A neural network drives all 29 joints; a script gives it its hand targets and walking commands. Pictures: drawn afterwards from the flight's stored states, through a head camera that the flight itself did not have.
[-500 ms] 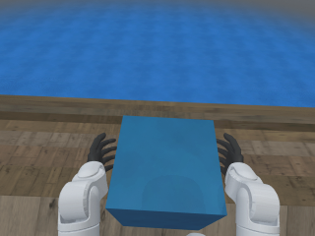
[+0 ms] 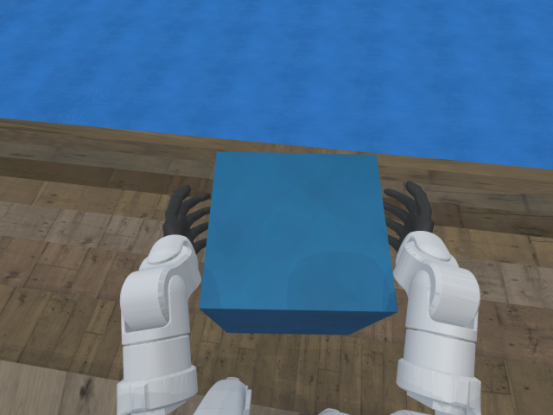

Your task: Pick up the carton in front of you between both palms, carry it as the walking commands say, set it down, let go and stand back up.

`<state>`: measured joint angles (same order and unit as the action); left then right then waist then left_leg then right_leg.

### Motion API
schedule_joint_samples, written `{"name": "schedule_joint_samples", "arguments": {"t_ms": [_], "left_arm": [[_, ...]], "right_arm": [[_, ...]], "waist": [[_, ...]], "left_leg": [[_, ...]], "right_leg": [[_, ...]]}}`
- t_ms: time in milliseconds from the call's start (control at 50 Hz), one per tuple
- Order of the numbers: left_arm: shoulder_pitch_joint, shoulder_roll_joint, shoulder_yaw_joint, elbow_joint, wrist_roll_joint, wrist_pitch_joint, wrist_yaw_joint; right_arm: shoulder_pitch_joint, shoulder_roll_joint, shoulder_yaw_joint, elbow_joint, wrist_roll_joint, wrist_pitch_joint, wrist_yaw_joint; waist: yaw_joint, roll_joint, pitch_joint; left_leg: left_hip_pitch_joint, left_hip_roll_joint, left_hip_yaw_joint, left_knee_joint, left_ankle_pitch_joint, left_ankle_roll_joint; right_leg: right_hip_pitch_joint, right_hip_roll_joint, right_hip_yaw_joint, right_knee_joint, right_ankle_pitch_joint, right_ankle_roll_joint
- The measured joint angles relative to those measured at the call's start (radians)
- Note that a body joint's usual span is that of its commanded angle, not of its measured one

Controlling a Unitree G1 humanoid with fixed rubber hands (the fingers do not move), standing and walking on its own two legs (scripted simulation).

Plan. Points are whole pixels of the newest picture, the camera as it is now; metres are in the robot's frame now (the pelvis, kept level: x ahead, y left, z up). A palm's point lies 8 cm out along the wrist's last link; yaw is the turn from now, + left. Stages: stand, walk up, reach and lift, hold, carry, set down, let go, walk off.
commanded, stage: carry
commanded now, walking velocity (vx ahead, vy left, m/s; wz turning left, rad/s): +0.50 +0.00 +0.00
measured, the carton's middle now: (291, 255) +0.35 +0.01 -0.01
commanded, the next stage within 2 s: none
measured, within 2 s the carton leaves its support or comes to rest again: neither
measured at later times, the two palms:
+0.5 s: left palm (235, 126) +0.69 +0.15 -0.08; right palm (378, 144) +0.64 -0.16 -0.07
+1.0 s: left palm (243, 119) +0.96 +0.19 -0.31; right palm (337, 117) +0.99 -0.12 -0.32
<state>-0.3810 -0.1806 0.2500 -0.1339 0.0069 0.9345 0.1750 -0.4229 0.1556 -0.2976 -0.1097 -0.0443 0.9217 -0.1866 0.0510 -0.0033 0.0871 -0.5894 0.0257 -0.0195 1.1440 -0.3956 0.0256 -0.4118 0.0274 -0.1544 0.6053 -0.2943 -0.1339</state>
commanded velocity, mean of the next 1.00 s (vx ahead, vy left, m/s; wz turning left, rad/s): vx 0.13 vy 0.00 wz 0.00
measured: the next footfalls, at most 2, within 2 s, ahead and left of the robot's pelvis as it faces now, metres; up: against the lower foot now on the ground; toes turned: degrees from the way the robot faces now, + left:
left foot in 0.36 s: +0.34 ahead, +0.06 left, -0.16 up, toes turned +0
right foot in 0.78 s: +0.64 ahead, -0.04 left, -0.31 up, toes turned -3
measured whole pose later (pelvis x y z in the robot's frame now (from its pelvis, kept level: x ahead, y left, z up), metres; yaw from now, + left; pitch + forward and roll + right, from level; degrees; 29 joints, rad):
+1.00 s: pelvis +0.66 +0.02 -0.36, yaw -2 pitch +2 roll -1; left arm -0.34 -0.15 0.18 0.10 -0.02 0.82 0.25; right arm -0.31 0.16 -0.34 0.10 -0.09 0.74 -0.19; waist 0.14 -0.01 0.00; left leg -0.78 0.03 -0.07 1.23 -0.20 0.04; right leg -0.40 0.09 -0.07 0.98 -0.62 -0.11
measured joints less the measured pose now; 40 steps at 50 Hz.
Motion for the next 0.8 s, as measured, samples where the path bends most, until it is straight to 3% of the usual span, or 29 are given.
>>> {"name": "schedule_joint_samples", "arguments": {"t_ms": [60,160,200,260,280,320,360,400,420,440,460,520,540,580,640,720,760,780,800], "left_arm": [[0.025,0.001,-0.023,-0.056,-0.006,-0.012,0.002],[0.018,0.008,-0.045,-0.071,0.0,0.0,0.007],[0.004,0.008,-0.052,-0.049,0.01,0.013,0.012],[-0.025,0.014,-0.049,-0.008,0.021,0.039,0.02],[-0.037,0.018,-0.045,0.007,0.027,0.049,0.023],[-0.046,0.03,-0.029,0.037,0.031,0.067,0.03],[-0.047,0.048,0.001,0.061,0.048,0.084,0.044],[-0.072,0.076,0.03,0.121,0.066,0.073,0.06],[-0.094,0.081,0.042,0.162,0.075,0.066,0.068],[-0.117,0.08,0.055,0.198,0.082,0.061,0.075],[-0.135,0.077,0.065,0.226,0.083,0.056,0.078],[-0.127,0.053,0.096,0.253,0.065,0.044,0.07],[-0.116,0.043,0.103,0.251,0.057,0.036,0.062],[-0.089,0.024,0.108,0.237,0.044,0.011,0.047],[-0.047,0.02,0.099,0.19,0.038,-0.037,0.035],[0.011,0.038,0.065,0.127,0.027,-0.101,0.03],[0.023,0.033,0.032,0.127,0.023,-0.122,0.03],[0.021,0.024,0.01,0.133,0.023,-0.124,0.031],[0.012,0.015,-0.01,0.138,0.025,-0.124,0.034]], "right_arm": [[0.025,-0.001,0.019,-0.053,0.009,-0.014,-0.002],[0.03,-0.019,0.031,-0.078,0.007,-0.006,-0.009],[0.024,-0.029,0.026,-0.065,-0.002,0.007,-0.01],[-0.001,-0.04,0.016,-0.021,-0.021,0.025,-0.011],[-0.012,-0.04,0.014,-0.001,-0.03,0.029,-0.012],[-0.034,-0.037,0.017,0.052,-0.041,0.035,-0.014],[-0.073,-0.03,0.03,0.116,-0.041,0.055,-0.016],[-0.098,-0.026,0.047,0.159,-0.018,0.068,-0.022],[-0.101,-0.036,0.054,0.172,0.002,0.076,-0.029],[-0.106,-0.049,0.058,0.181,0.02,0.084,-0.038],[-0.104,-0.057,0.058,0.193,0.032,0.083,-0.049],[-0.086,-0.059,0.045,0.227,0.068,0.057,-0.061],[-0.08,-0.055,0.037,0.23,0.073,0.046,-0.06],[-0.063,-0.047,0.024,0.227,0.078,0.018,-0.051],[-0.042,-0.024,0.029,0.205,0.072,-0.039,-0.034],[-0.008,0.004,0.053,0.156,0.061,-0.105,-0.025],[0.033,-0.004,0.053,0.119,0.069,-0.119,-0.017],[0.057,-0.017,0.046,0.098,0.071,-0.122,-0.012],[0.066,-0.032,0.037,0.093,0.064,-0.132,-0.01]], "waist": [[-0.001,-0.005,0.0],[0.002,-0.002,-0.043],[0.017,0.004,-0.072],[0.029,0.032,-0.115],[0.026,0.037,-0.128],[-0.014,0.039,-0.154],[-0.082,0.052,-0.177],[-0.148,0.045,-0.202],[-0.165,0.044,-0.202],[-0.174,0.05,-0.194],[-0.175,0.038,-0.183],[-0.165,0.011,-0.132],[-0.162,0.01,-0.109],[-0.149,0.02,-0.07],[-0.146,0.016,-0.025],[-0.149,-0.014,0.001],[-0.108,-0.027,-0.005],[-0.069,-0.029,-0.018],[-0.026,-0.025,-0.035]], "left_leg": [[-0.065,0.011,0.009,-0.099,0.018,-0.002],[-0.144,0.012,0.045,-0.082,0.242,0.018],[-0.145,0.008,0.048,-0.189,0.388,0.016],[-0.085,0.004,0.069,-0.489,0.721,0.017],[-0.063,0.0,0.086,-0.521,0.815,0.024],[0.006,-0.021,0.128,-0.501,0.869,0.033],[0.153,-0.037,0.175,-0.546,0.817,0.069],[0.236,-0.081,0.165,-0.496,0.352,0.118],[0.252,-0.1,0.153,-0.476,0.173,0.128],[0.26,-0.106,0.138,-0.458,0.161,0.139],[0.253,-0.123,0.137,-0.412,0.066,0.142],[0.232,-0.158,0.157,-0.29,-0.14,0.152],[0.228,-0.159,0.162,-0.257,-0.149,0.13],[0.231,-0.161,0.157,-0.193,-0.226,0.142],[0.241,-0.167,0.137,-0.105,-0.341,0.156],[0.286,-0.179,0.12,0.034,-0.485,0.148],[0.279,-0.158,0.152,0.23,-0.463,0.122],[0.25,-0.138,0.165,0.381,-0.356,0.089],[0.197,-0.131,0.148,0.539,-0.328,0.052]], "right_leg": [[0.051,0.004,0.01,-0.005,-0.051,0.002],[0.145,0.012,0.032,0.048,-0.182,0.02],[0.185,0.02,0.041,0.08,-0.246,0.027],[0.245,0.04,0.048,0.16,-0.367,0.038],[0.26,0.044,0.048,0.21,-0.417,0.041],[0.277,0.034,0.032,0.38,-0.506,0.054],[0.232,0.011,0.012,0.714,-0.368,0.076],[0.101,0.017,0.069,1.03,-0.379,0.087],[0.032,0.026,0.102,1.071,-0.352,0.088],[-0.036,0.03,0.123,1.064,-0.327,0.088],[-0.1,0.014,0.148,1.018,-0.278,0.087],[-0.236,-0.043,0.199,0.735,-0.116,0.092],[-0.27,-0.057,0.205,0.679,-0.073,0.09],[-0.33,-0.068,0.205,0.621,0.051,0.079],[-0.35,-0.075,0.199,0.402,0.358,0.066],[-0.248,-0.047,0.13,0.081,0.561,0.078],[-0.144,-0.011,0.076,0.032,0.581,0.056],[-0.069,0.003,0.054,0.001,0.474,0.025],[-0.032,0.023,0.054,0.013,0.274,0.001]]}}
